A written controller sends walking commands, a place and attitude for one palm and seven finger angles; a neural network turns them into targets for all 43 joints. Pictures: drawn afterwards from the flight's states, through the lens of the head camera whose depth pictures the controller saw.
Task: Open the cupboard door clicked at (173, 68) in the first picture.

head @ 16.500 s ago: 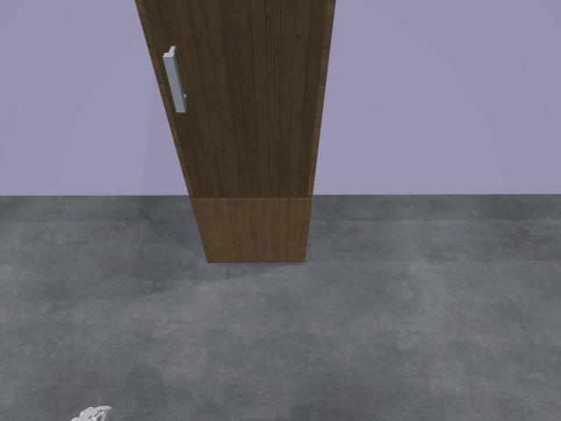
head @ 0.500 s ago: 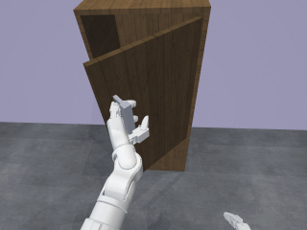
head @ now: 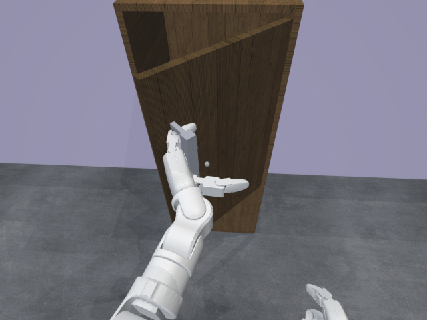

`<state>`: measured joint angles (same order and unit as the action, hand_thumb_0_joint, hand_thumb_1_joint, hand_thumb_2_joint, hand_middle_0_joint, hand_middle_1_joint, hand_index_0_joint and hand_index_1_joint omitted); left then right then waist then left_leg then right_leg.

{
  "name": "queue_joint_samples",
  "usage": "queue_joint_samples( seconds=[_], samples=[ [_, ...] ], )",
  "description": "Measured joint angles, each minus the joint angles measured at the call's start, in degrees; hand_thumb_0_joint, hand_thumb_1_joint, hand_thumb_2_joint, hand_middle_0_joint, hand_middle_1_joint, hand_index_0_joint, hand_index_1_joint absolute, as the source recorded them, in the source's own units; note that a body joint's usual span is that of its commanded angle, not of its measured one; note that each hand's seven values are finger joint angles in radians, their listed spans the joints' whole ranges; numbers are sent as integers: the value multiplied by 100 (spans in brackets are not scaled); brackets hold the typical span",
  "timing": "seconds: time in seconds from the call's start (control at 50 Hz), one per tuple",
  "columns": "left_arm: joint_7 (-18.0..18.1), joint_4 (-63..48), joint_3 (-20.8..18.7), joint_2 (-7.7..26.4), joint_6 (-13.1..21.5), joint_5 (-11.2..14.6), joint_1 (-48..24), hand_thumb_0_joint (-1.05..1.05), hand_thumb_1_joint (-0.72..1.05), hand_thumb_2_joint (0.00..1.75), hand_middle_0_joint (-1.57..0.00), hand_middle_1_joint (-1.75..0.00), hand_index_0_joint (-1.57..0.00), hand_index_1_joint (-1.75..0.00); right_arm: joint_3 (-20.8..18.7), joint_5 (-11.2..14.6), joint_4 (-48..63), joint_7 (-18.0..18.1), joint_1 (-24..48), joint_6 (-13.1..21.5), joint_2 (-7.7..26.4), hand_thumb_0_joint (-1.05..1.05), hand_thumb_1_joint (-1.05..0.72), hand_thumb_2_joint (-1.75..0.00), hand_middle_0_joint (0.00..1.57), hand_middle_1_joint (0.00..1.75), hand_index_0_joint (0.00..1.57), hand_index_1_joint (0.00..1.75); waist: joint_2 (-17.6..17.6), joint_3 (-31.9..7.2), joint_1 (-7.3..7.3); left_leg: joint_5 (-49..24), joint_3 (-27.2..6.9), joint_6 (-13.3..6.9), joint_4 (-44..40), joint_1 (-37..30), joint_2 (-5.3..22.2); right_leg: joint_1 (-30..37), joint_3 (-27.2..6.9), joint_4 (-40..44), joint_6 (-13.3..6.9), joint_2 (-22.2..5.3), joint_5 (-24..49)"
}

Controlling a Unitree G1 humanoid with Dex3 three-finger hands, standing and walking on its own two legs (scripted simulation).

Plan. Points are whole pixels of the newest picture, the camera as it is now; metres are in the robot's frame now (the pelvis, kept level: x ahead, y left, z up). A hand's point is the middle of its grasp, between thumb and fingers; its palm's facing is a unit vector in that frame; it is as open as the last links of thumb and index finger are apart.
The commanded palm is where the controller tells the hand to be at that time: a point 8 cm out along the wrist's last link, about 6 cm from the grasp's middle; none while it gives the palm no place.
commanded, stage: open thumb and fingers to let go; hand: left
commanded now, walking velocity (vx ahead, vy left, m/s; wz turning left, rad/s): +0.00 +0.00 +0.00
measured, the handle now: (184, 154) +0.40 +0.09 +0.11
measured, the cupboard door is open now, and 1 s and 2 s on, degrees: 44 52 51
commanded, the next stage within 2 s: slide the hand sideways off the handle in 0.04 s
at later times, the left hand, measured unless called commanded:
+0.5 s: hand (214, 184) +0.33 +0.03 +0.11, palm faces -0.08 -1.00 +0.00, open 16.3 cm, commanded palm +0.30 +0.07 +0.11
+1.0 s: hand (200, 201) +0.29 +0.05 +0.11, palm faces -0.08 -1.00 +0.00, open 16.1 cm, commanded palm +0.26 +0.12 +0.11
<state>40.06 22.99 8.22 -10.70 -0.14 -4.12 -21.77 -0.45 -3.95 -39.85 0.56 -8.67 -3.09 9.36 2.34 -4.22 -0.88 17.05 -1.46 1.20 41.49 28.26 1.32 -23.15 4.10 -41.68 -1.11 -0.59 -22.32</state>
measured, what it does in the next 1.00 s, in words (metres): stands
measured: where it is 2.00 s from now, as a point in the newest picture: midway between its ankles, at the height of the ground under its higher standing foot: outside the picture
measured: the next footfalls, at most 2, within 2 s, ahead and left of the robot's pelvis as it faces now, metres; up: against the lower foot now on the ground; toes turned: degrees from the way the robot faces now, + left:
none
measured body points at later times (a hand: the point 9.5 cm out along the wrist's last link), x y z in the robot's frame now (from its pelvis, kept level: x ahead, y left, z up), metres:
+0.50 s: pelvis -0.01 +0.02 +0.00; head -0.02 +0.00 +0.45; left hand +0.32 +0.08 +0.11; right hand +0.13 -0.20 -0.11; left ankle +0.05 +0.13 -0.71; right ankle -0.01 -0.11 -0.71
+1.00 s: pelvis +0.02 -0.01 +0.01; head +0.01 -0.03 +0.46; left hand +0.29 +0.10 +0.12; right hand +0.20 -0.23 -0.07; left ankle +0.05 +0.13 -0.71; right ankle -0.01 -0.11 -0.71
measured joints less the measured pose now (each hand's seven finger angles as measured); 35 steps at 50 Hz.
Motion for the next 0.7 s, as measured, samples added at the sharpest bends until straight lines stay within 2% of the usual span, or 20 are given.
queue_joint_samples(
  seconds=[0.16, 0.18, 0.22, 0.26, 0.32, 0.36, 0.4, 0.42, 0.54, 0.64, 0.7],
  samples=[
    [70, 156, 92, -71, -68, -50, -214, -1, -50, 30, -44, -67, -42, -71, 64, -1, 26, -65, 80, -36, -78, 1, -90, -89, 20, 30, 20, 30, -22, -9, -33, 47, 9, -61, 209, 183, -49, -159, -10, -177, 60, -53, -33],
    [-22, 116, 119, -31, -70, -103, -183, -1, -50, 30, -44, -66, -41, -70, 74, 7, 35, -69, 72, -55, -86, 0, -90, -89, 20, 30, 20, 30, -40, 2, -29, 44, 17, -70, 215, 190, -61, -173, -17, -196, 65, -66, -35],
    [-642, -14, 234, 219, 91, -143, -10, -1, -50, 30, -42, -61, -36, -65, 93, 71, 129, -42, -20, -92, -92, 0, -90, -89, 20, 30, 20, 30, -69, 39, -33, 17, 30, -89, 183, 161, -81, -157, -29, -191, 75, -86, -22],
    [-1477, -125, 385, 614, 352, 1, 152, -1, -50, 30, -38, -55, -30, -58, 120, 170, 234, 20, -150, -52, -66, 0, -90, -89, 20, 30, 20, 30, -62, 96, -25, -9, 37, -105, 143, 93, -88, -90, -35, -150, 85, -93, 7],
    [-2580, -159, 566, 1072, 634, 525, 252, -1, -50, 30, -30, -46, -22, -48, 168, 354, 322, 115, -345, 99, 44, 1, -90, -89, 20, 30, 20, 30, 14, 179, -2, -31, 39, -122, 94, -41, -96, 63, -36, -62, 106, -99, 53],
    [-2903, -115, 584, 1112, 666, 851, 259, -2, -51, 30, -26, -42, -19, -43, 189, 435, 311, 135, -432, 216, 119, 1, -90, -89, 20, 30, 20, 30, 56, 209, 1, -49, 70, -133, 40, -133, -101, 144, -66, -4, 127, -105, 87],
    [-2925, -111, 537, 1006, 630, 1000, 299, -2, -51, 30, -23, -38, -17, -39, 197, 462, 293, 101, -487, 303, 168, 1, -90, -89, 20, 30, 20, 30, 72, 210, 7, -77, 124, -145, -31, -204, -105, 182, -118, 38, 144, -113, 120],
    [-2867, -128, 504, 936, 614, 995, 338, -2, -51, 30, -22, -37, -16, -37, 195, 458, 292, 69, -508, 334, 180, 1, -90, -89, 20, 30, 20, 30, 72, 205, 11, -92, 153, -151, -66, -233, -106, 189, -147, 52, 150, -116, 134],
    [-2578, -421, 468, 742, 631, 690, 694, -1, -51, 30, -16, -32, -15, -32, 192, 389, 401, -120, -550, 386, 150, 1, -90, -89, 20, 30, 20, 30, 14, 194, 60, -129, 282, -141, -187, -338, -56, 192, -279, 80, 137, -75, 169],
    [-2633, -725, 473, 808, 627, 572, 973, -1, -51, 30, -15, -31, -13, -31, 229, 353, 486, -97, -468, 299, 126, 1, -90, -89, 20, 30, 20, 30, -12, 234, 85, -120, 314, -97, -260, -456, 11, 278, -314, 139, 92, -8, 174],
    [-2721, -981, 434, 865, 569, 612, 1199, -1, -51, 30, -16, -31, -14, -30, 227, 348, 537, -67, -423, 242, 132, 1, -90, -89, 20, 30, 20, 30, 6, 234, 68, -120, 318, -67, -342, -559, 46, 373, -319, 223, 63, 29, 181]
  ],
)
